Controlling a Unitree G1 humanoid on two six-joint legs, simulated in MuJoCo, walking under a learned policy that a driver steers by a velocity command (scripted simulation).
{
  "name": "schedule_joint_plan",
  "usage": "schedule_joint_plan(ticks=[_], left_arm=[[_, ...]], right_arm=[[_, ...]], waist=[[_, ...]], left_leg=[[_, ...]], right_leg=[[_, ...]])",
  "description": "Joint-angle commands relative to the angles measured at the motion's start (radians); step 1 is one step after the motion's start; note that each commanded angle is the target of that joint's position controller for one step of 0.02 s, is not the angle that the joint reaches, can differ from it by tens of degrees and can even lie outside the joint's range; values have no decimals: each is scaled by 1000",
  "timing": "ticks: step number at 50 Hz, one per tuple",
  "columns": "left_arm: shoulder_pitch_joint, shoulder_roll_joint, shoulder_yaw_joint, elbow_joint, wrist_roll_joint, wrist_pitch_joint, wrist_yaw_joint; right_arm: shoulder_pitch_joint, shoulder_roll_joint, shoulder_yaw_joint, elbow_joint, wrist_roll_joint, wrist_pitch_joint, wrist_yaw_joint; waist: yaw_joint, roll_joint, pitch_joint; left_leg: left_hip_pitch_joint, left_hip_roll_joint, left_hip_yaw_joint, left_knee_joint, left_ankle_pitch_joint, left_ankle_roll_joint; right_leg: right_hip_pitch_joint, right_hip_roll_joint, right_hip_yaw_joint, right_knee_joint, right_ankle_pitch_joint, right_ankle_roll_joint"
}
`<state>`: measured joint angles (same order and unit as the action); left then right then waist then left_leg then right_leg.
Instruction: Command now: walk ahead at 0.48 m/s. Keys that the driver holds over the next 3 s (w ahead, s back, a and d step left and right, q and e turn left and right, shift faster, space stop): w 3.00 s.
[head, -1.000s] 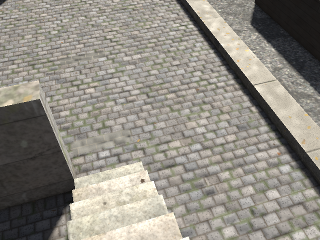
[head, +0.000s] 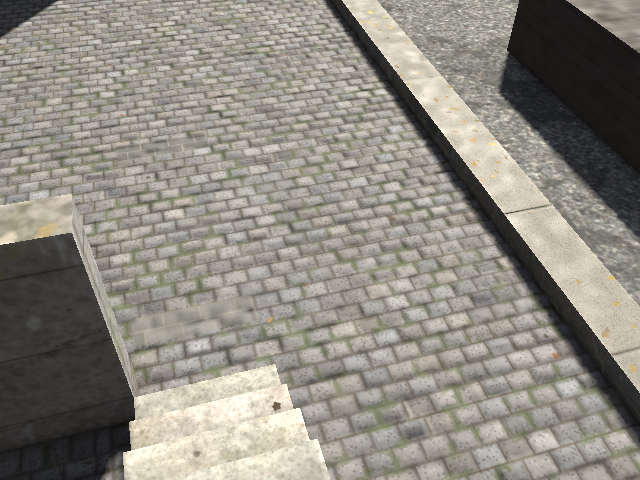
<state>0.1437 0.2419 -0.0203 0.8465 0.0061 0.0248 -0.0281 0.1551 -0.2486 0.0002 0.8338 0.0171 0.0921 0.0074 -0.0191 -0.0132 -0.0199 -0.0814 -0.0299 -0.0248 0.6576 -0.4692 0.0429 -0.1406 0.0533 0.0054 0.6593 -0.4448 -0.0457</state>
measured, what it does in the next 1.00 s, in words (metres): shifts its weight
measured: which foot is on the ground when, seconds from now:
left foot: down 0.00-1.00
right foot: down 0.00-1.00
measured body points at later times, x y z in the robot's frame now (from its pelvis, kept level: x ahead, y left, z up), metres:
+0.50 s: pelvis -0.03 +0.01 +0.00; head -0.05 +0.01 +0.45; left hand +0.13 +0.24 -0.11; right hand +0.11 -0.25 -0.11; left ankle -0.12 +0.11 -0.72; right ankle -0.08 -0.10 -0.72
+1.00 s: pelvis -0.06 +0.01 +0.00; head -0.07 +0.02 +0.45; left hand +0.08 +0.24 -0.11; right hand +0.10 -0.24 -0.10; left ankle -0.12 +0.11 -0.72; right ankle -0.08 -0.10 -0.72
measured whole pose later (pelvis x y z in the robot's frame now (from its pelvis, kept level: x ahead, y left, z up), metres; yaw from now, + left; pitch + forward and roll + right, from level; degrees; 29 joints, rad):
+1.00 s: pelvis -0.06 +0.01 +0.00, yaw +1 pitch -3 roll -1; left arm 0.16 0.25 -0.05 0.79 0.00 0.02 -0.04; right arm 0.12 -0.25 0.01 0.79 0.02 0.05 0.03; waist -0.01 -0.02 0.02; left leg -0.14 -0.05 -0.07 0.62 -0.43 0.03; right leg -0.19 0.03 -0.02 0.62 -0.37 -0.03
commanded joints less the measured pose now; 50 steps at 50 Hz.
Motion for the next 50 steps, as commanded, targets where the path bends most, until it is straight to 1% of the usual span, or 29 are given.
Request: schedule_joint_plan(ticks=[1, 2, 5, 7, 12, 13, 14, 16, 17, 19, 21, 23, 24, 25, 26, 27, 28, 32, 33, 34, 36, 37, 38, 42, 43, 47, 48, 49, 50], left_arm=[[-40, 83, 9, -72, 9, -24, -3], [-29, 101, 9, -71, 2, -17, 7], [-32, 117, 11, -72, -8, -2, 11], [-43, 115, 10, -73, -9, 0, 10], [-64, 104, 5, -84, -6, -2, 11], [-68, 108, 7, -82, -11, 2, 11], [-75, 112, 8, -95, -8, -3, 12], [-75, 108, 7, -96, -8, -7, 13], [-77, 114, 9, -94, -9, -5, 11], [-81, 107, 7, -103, -8, -8, 11], [-84, 106, 6, -106, -8, -7, 8], [-96, 98, 2, -110, -5, -4, 5], [-108, 108, 5, -109, -6, 0, 1], [-107, 104, 2, -112, -8, 2, -3], [-106, 93, -3, -116, -5, 0, -3], [-116, 102, -1, -115, -5, 0, -7], [-111, 92, -6, -119, -4, -2, -6], [-115, 97, -7, -123, -1, -3, -8], [-112, 95, -9, -123, -1, -5, -9], [-97, 104, -5, -118, 0, -6, -12], [-101, 100, -7, -127, 1, -10, -12], [-94, 96, -8, -124, 3, -13, -7], [-85, 94, -9, -122, -2, -19, 0], [-64, 94, -8, -123, 0, -28, 5], [-66, 93, -8, -128, 4, -27, 0], [-61, 104, -4, -138, -1, -22, -7], [-61, 107, -3, -139, -3, -21, -9], [-59, 114, 0, -137, -4, -18, -12], [-52, 111, 0, -138, -4, -16, -13]], right_arm=[[-31, -138, -32, -55, 2, -10, 3], [-18, -124, -28, -39, 8, -24, 9], [-38, -109, -20, -37, 2, -39, 14], [-51, -111, -17, -40, 0, -38, 15], [-70, -119, -16, -40, 4, -31, 15], [-86, -120, -18, -42, 7, -29, 10], [-80, -138, -23, -46, 10, -36, 5], [-87, -132, -22, -48, 7, -40, 2], [-96, -115, -16, -47, 8, -36, 3], [-95, -119, -16, -48, 11, -33, 6], [-96, -122, -15, -48, 8, -34, 11], [-121, -135, -19, -64, 10, -39, 13], [-136, -117, -14, -66, 10, -35, 16], [-144, -114, -9, -75, 11, -30, 16], [-138, -128, -12, -79, 8, -34, 15], [-153, -114, -7, -80, 9, -31, 17], [-145, -128, -10, -86, 4, -37, 16], [-156, -125, -8, -97, -1, -44, 22], [-158, -133, -10, -97, -2, -46, 22], [-149, -137, -12, -97, -4, -48, 25], [-144, -126, -9, -105, -5, -53, 28], [-136, -125, -10, -102, -2, -53, 29], [-140, -132, -14, -105, -1, -54, 22], [-133, -130, -18, -116, 0, -56, 16], [-128, -123, -15, -120, 2, -55, 21], [-118, -124, -15, -127, -3, -56, 25], [-116, -125, -15, -128, -3, -57, 25], [-117, -112, -10, -126, 1, -52, 26], [-109, -115, -9, -126, 3, -51, 25]], waist=[[-3, 22, -40], [-14, 1, -37], [-5, -17, -22], [-3, -16, -12], [-3, 6, -16], [-1, 9, -16], [2, -2, -17], [6, -1, -20], [7, -6, -17], [5, 5, -35], [5, 9, -36], [7, 10, -7], [8, 0, 5], [11, -5, -4], [9, 5, -14], [9, -3, 3], [8, 11, -11], [8, 18, 15], [9, 31, 21], [6, 27, 58], [6, 20, 46], [4, 21, 47], [8, 34, 48], [9, 27, 22], [7, 16, 8], [7, 2, -7], [6, -2, -5], [8, -10, -1], [9, -5, -9]], left_leg=[[46, 64, -67, -1, 769, 42], [1, 51, -55, -7, 723, 37], [-45, 26, -40, -38, 598, 21], [-27, 29, -43, -52, 618, 16], [23, 54, -70, -50, 719, 24], [20, 55, -72, -43, 715, 23], [17, 45, -73, -58, 679, 12], [31, 46, -74, -62, 674, 10], [29, 45, -72, -51, 687, 14], [28, 49, -80, -52, 680, 16], [25, 55, -89, -62, 649, 16], [-1, 54, -110, -95, 542, 18], [-14, 51, -110, -91, 537, 21], [-12, 52, -107, -91, 522, 18], [-8, 49, -108, -107, 475, 13], [-20, 47, -107, -102, 470, 16], [-12, 48, -110, -118, 427, 13], [-30, 54, -126, -150, 329, 15], [-46, 54, -127, -157, 294, 18], [-65, 52, -129, -157, 254, 23], [-77, 62, -140, -167, 206, 26], [-87, 69, -148, -170, 195, 24], [-88, 73, -158, -175, 184, 25], [-71, 71, -157, -160, 219, 25], [-65, 64, -143, -147, 240, 21], [-53, 40, -113, -120, 271, 16], [-53, 41, -112, -118, 280, 16], [-57, 42, -109, -102, 319, 19], [-56, 43, -110, -97, 336, 20]], right_leg=[[0, -63, 44, -70, 608, -17], [50, -77, 59, -49, 695, -23], [78, -101, 78, -47, 768, -38], [57, -97, 75, -47, 746, -35], [3, -84, 65, -55, 633, -16], [1, -91, 67, -55, 635, -14], [-7, -86, 47, -61, 596, -6], [-22, -87, 49, -67, 583, -4], [-33, -84, 48, -53, 599, 0], [-36, -82, 46, -50, 571, 4], [-46, -78, 46, -53, 520, 4], [-62, -80, 42, -92, 465, -2], [-68, -78, 43, -82, 475, 3], [-62, -80, 38, -91, 475, 7], [-57, -82, 40, -110, 445, 4], [-68, -81, 40, -105, 446, 10], [-62, -83, 41, -121, 412, 6], [-82, -81, 40, -142, 347, 7], [-79, -82, 41, -144, 332, 7], [-99, -83, 46, -148, 320, 3], [-97, -87, 51, -145, 311, 6], [-98, -86, 47, -142, 311, 7], [-104, -89, 48, -139, 310, 10], [-95, -92, 46, -135, 340, 6], [-82, -94, 46, -137, 355, 3], [-70, -103, 57, -136, 380, -5], [-72, -104, 56, -135, 381, -5], [-73, -101, 54, -119, 403, 2], [-69, -100, 52, -112, 407, 4]])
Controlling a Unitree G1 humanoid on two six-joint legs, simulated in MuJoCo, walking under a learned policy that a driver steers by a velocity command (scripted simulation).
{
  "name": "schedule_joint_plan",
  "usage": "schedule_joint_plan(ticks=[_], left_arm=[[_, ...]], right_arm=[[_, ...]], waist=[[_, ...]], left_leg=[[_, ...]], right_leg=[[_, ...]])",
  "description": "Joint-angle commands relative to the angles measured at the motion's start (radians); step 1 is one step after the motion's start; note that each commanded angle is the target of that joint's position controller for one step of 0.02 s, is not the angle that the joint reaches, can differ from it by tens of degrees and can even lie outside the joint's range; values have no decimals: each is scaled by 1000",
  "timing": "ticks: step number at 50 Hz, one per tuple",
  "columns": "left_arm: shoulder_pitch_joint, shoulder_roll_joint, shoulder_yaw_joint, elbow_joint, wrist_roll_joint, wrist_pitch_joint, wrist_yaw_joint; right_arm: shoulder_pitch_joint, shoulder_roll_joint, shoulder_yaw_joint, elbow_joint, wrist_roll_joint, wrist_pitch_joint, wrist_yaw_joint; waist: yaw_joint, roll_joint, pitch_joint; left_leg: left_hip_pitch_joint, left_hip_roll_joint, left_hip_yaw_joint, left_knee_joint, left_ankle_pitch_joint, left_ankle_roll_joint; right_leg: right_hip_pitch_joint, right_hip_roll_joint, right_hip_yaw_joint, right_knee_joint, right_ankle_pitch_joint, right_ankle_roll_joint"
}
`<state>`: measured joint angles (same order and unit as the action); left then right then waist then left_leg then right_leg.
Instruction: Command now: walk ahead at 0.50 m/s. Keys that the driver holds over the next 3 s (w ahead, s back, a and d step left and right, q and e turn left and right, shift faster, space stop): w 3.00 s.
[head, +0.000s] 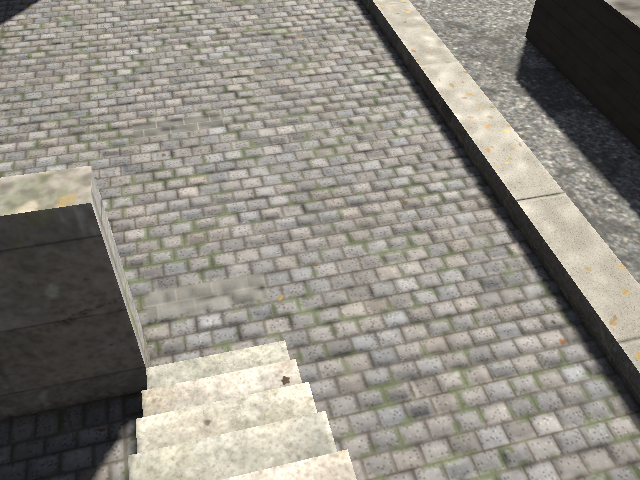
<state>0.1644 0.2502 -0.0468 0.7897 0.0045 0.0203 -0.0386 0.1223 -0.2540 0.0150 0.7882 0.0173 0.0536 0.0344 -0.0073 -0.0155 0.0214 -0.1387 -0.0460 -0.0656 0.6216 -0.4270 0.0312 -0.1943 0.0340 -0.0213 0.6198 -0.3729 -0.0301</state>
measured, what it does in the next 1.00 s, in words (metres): stands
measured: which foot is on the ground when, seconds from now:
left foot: down 0.00-1.00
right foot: down 0.00-1.00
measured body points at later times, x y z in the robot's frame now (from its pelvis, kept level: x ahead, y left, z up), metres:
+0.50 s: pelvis +0.01 +0.00 +0.00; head -0.01 +0.02 +0.45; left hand +0.16 +0.24 -0.11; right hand +0.17 -0.25 -0.10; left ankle -0.05 +0.11 -0.72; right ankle -0.02 -0.10 -0.72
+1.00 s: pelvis +0.00 +0.00 +0.00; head -0.02 +0.01 +0.45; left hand +0.16 +0.24 -0.11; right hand +0.16 -0.24 -0.09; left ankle -0.06 +0.11 -0.72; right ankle -0.02 -0.10 -0.72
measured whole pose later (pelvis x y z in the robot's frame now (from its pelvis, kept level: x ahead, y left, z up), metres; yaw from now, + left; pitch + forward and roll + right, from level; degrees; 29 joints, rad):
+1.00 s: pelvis +0.00 +0.00 +0.00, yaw +0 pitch -4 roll -1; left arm 0.14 0.25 -0.05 0.79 0.00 0.03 -0.04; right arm 0.11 -0.25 0.03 0.77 0.01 0.06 0.04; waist -0.01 -0.01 0.01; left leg -0.11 -0.05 -0.07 0.60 -0.42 0.04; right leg -0.17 0.02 -0.02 0.60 -0.37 -0.02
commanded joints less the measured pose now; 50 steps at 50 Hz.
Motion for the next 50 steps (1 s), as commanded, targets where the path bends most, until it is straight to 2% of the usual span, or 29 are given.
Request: schedule_joint_plan(ticks=[1, 7, 8, 9, 10, 11, 12, 14, 15, 17, 23, 29, 30, 31, 36, 37, 38, 39, 42, 50], left_arm=[[-68, 95, 23, -85, 0, -12, 0], [-56, 101, 25, -85, 3, -13, 0], [-58, 107, 28, -83, 1, -11, -3], [-54, 104, 28, -85, 1, -10, -4], [-55, 91, 25, -88, 1, -9, -3], [-47, 97, 28, -85, 3, -8, -4], [-50, 108, 33, -80, 2, -6, -6], [-52, 104, 34, -84, -1, -6, -7], [-69, 94, 30, -91, -2, -6, -5], [-70, 93, 29, -91, -1, -5, -3], [-86, 96, 28, -92, -2, 1, -2], [-102, 95, 27, -90, -4, 2, -7], [-90, 103, 30, -84, -2, 2, -10], [-89, 101, 30, -80, 0, 2, -6], [-103, 92, 27, -91, -2, -6, -2], [-94, 86, 24, -84, -4, -4, -1], [-98, 89, 24, -83, -6, -3, -1], [-98, 86, 22, -84, -4, -4, 3], [-104, 93, 22, -80, -2, -3, 4], [-103, 91, 20, -73, -2, -3, 4]], right_arm=[[-65, -127, -28, -81, 0, -16, -4], [-52, -130, -31, -85, 2, -17, -6], [-56, -116, -27, -83, 6, -12, -4], [-51, -118, -27, -83, 7, -11, -4], [-46, -140, -34, -82, 6, -15, -4], [-48, -140, -36, -84, 5, -15, -5], [-52, -123, -31, -82, 8, -11, -4], [-51, -128, -31, -83, 10, -7, -3], [-65, -123, -29, -87, 13, -6, -6], [-75, -126, -29, -88, 13, -4, -8], [-94, -119, -22, -89, 10, -1, -7], [-122, -121, -18, -95, 8, -1, 1], [-113, -126, -20, -92, 5, -2, 4], [-105, -122, -19, -87, 6, 0, 6], [-119, -122, -18, -93, 5, -6, 6], [-116, -112, -14, -92, -2, -2, 6], [-116, -107, -13, -92, -1, -1, 6], [-107, -121, -17, -93, -4, -5, 5], [-112, -120, -16, -95, -5, -6, 5], [-99, -117, -14, -94, -3, -8, 5]], waist=[[-3, 11, -51], [-2, 14, -34], [-1, 6, -31], [-1, 10, -41], [-1, 28, -44], [-1, 27, -29], [-2, 12, -26], [-4, 14, -44], [-1, 16, -79], [2, 20, -68], [0, 13, -48], [4, 15, -53], [1, 14, -19], [-4, 11, -16], [1, 28, -47], [-3, 42, -63], [-5, 34, -61], [-7, 39, -64], [-7, 24, -44], [-7, 13, -41]], left_leg=[[5, 60, -76, -74, 273, 29], [11, 69, -92, -74, 332, 36], [7, 68, -88, -59, 369, 39], [9, 68, -86, -54, 385, 39], [13, 68, -94, -70, 369, 39], [19, 64, -92, -63, 380, 40], [20, 64, -87, -47, 416, 43], [22, 64, -87, -41, 441, 43], [33, 67, -87, -47, 466, 39], [32, 67, -88, -49, 475, 37], [19, 58, -79, -48, 453, 35], [14, 62, -88, -70, 421, 32], [1, 59, -87, -66, 395, 35], [-9, 66, -95, -70, 383, 34], [-16, 85, -117, -102, 332, 34], [14, 92, -109, -90, 385, 40], [18, 92, -105, -88, 400, 39], [26, 93, -107, -99, 380, 36], [20, 91, -106, -107, 361, 34], [6, 83, -100, -104, 350, 31]], right_leg=[[-16, -80, 78, -80, 310, -17], [-19, -74, 70, -69, 317, -14], [-20, -71, 68, -53, 343, -9], [-13, -71, 67, -47, 353, -8], [-15, -69, 64, -57, 325, -15], [-26, -67, 59, -62, 324, -17], [-31, -65, 57, -47, 348, -11], [-20, -63, 55, -39, 365, -9], [4, -65, 50, -34, 374, -7], [1, -65, 49, -35, 375, -5], [-6, -72, 55, -46, 383, -5], [-2, -72, 54, -53, 364, -1], [-22, -72, 57, -57, 356, -3], [-25, -72, 54, -54, 354, -3], [-4, -74, 53, -56, 330, 4], [1, -81, 66, -69, 328, -2], [1, -82, 67, -73, 324, -1], [6, -84, 68, -87, 304, -5], [5, -86, 72, -96, 301, -6], [18, -91, 76, -91, 324, -9]])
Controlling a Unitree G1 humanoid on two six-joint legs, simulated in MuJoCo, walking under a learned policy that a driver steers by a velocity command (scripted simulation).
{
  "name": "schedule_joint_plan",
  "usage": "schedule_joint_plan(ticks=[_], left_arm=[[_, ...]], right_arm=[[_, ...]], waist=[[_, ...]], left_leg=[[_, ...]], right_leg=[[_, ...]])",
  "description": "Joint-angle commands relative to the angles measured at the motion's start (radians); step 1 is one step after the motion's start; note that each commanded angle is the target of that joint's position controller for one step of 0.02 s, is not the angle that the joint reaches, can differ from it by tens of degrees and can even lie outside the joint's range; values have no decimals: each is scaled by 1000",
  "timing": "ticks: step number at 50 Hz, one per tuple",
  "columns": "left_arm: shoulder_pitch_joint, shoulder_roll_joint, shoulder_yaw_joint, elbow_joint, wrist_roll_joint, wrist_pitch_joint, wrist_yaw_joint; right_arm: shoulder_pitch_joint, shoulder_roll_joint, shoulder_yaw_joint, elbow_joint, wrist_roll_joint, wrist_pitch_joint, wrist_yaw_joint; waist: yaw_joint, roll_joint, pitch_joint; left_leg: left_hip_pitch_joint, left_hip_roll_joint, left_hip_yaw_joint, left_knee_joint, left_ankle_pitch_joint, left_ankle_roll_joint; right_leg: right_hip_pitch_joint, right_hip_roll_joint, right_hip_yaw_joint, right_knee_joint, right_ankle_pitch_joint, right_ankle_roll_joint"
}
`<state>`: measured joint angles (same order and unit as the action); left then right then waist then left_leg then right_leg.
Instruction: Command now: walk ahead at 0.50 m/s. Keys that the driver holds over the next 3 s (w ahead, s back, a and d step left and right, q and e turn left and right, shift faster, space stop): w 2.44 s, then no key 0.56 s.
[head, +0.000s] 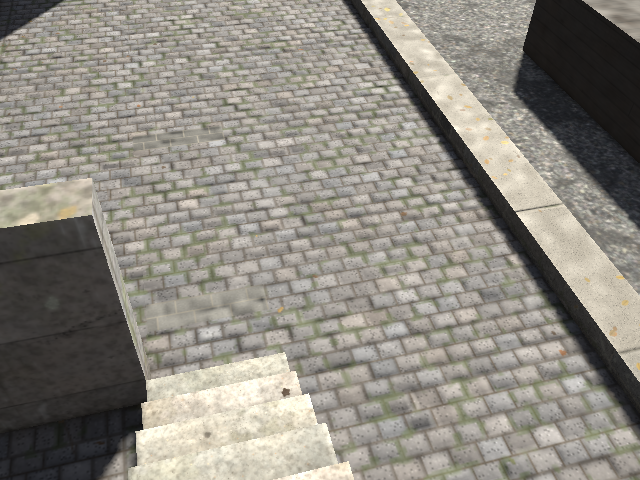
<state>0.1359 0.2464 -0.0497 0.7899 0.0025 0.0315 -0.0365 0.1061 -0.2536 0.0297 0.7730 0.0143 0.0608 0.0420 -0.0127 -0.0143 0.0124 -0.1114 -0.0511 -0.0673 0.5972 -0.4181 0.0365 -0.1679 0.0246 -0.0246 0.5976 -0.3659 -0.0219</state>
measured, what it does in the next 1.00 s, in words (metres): stands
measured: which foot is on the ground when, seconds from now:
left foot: down 0.00-1.00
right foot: down 0.00-1.00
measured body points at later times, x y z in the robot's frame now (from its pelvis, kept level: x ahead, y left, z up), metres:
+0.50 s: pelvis +0.00 +0.00 +0.00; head -0.02 +0.01 +0.45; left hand +0.16 +0.23 -0.11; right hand +0.16 -0.25 -0.10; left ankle -0.06 +0.10 -0.73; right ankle -0.02 -0.11 -0.73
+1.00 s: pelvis +0.00 +0.00 +0.00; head -0.02 +0.01 +0.45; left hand +0.16 +0.23 -0.11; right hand +0.16 -0.25 -0.10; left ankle -0.06 +0.10 -0.73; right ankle -0.02 -0.11 -0.73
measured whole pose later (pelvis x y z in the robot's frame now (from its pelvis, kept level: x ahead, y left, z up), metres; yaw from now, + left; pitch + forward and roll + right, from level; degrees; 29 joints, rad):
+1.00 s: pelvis +0.00 +0.00 +0.00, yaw +0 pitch -4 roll -1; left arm 0.12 0.24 -0.05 0.80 0.00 0.03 -0.04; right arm 0.10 -0.25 0.03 0.79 0.02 0.06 0.04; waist -0.01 -0.02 0.01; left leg -0.12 -0.05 -0.07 0.61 -0.42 0.03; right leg -0.18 0.02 -0.03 0.61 -0.37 -0.02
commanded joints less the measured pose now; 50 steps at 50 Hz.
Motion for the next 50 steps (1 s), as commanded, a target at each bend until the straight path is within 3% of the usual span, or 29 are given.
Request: schedule_joint_plan(ticks=[1, 16, 17, 20, 25, 28, 30, 32, 36, 38, 40, 42, 49, 50], left_arm=[[-75, 94, 22, -73, 0, -14, 2], [-85, 93, 22, -68, -1, -13, 2], [-88, 97, 25, -66, -3, -11, -1], [-87, 96, 27, -75, 1, -15, -6], [-81, 96, 27, -72, -6, -12, -10], [-89, 97, 27, -74, -4, -8, -11], [-85, 91, 23, -70, 1, -10, 0], [-86, 98, 26, -66, -1, -10, -2], [-78, 88, 23, -68, 0, -13, 0], [-85, 96, 26, -65, -2, -12, -2], [-78, 87, 23, -67, 0, -13, 0], [-85, 95, 26, -64, -2, -12, -2], [-79, 86, 23, -64, 0, -12, 0], [-85, 94, 26, -62, -2, -11, -2]], right_arm=[[-82, -118, -28, -78, 0, -15, -3], [-71, -121, -28, -75, -1, -16, -4], [-80, -108, -24, -73, 3, -12, -2], [-90, -122, -28, -73, 12, -14, -2], [-81, -107, -24, -73, -1, -15, -3], [-88, -112, -23, -72, 1, -11, -1], [-80, -123, -27, -70, -1, -13, -2], [-93, -108, -23, -70, 2, -9, -1], [-80, -122, -28, -69, 1, -13, -3], [-95, -106, -24, -68, 3, -10, -2], [-82, -120, -28, -68, 1, -13, -3], [-94, -105, -24, -66, 3, -10, -2], [-80, -120, -28, -64, 0, -13, -3], [-92, -106, -24, -62, 3, -10, -2]], waist=[[-1, 12, -31], [-4, 13, -33], [-2, 5, -29], [8, 7, -30], [-2, 14, -61], [-2, 11, -46], [-3, 17, -27], [0, 11, -20], [-2, 23, -46], [1, 10, -28], [-1, 22, -46], [0, 10, -31], [-1, 22, -45], [0, 12, -31]], left_leg=[[-23, 88, -99, -80, 341, 26], [-22, 88, -97, -77, 354, 24], [-29, 87, -93, -64, 375, 27], [-55, 77, -97, -70, 318, 20], [-12, 78, -81, -51, 378, 29], [-13, 80, -84, -53, 382, 30], [-16, 90, -100, -73, 353, 27], [-22, 91, -99, -64, 378, 30], [-13, 89, -99, -72, 360, 26], [-22, 90, -99, -66, 376, 29], [-15, 89, -99, -73, 359, 26], [-24, 90, -99, -67, 373, 29], [-20, 89, -101, -75, 351, 27], [-29, 89, -100, -67, 366, 29]], right_leg=[[-8, -81, 80, -68, 317, -17], [-6, -82, 81, -66, 328, -20], [-8, -80, 79, -55, 347, -16], [-11, -74, 63, -41, 349, -7], [-8, -84, 83, -47, 358, -19], [-18, -80, 82, -51, 340, -17], [-31, -79, 78, -65, 307, -17], [-32, -77, 77, -57, 324, -11], [-12, -81, 76, -62, 317, -16], [-21, -79, 75, -55, 331, -12], [-10, -82, 75, -62, 320, -16], [-18, -80, 74, -55, 331, -12], [-10, -82, 74, -61, 314, -16], [-18, -80, 73, -53, 328, -12]])
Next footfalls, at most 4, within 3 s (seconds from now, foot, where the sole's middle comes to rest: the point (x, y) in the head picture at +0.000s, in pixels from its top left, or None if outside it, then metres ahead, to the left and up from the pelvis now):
none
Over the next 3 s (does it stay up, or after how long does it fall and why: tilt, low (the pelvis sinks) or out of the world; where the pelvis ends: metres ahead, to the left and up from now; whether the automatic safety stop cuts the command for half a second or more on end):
stays up -0.01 0.00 0.02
